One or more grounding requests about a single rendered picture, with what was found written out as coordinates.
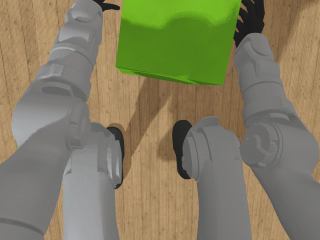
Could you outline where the left robot upper arm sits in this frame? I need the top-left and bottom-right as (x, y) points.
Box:
(0, 91), (92, 240)

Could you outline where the carton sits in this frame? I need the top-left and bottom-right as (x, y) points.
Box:
(115, 0), (242, 86)

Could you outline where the right robot shin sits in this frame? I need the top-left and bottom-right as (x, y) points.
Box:
(181, 116), (243, 175)

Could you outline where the left robot forearm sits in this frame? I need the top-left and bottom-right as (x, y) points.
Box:
(11, 0), (103, 140)

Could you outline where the right robot thigh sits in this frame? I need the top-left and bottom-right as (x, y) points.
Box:
(184, 125), (252, 240)

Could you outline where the left robot hand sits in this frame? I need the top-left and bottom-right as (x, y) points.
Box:
(93, 0), (120, 12)

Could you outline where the right robot hand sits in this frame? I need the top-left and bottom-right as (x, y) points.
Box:
(233, 0), (265, 48)

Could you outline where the right robot upper arm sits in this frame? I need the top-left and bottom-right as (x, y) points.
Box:
(239, 121), (320, 240)

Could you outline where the right robot forearm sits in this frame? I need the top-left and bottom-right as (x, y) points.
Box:
(233, 33), (310, 132)

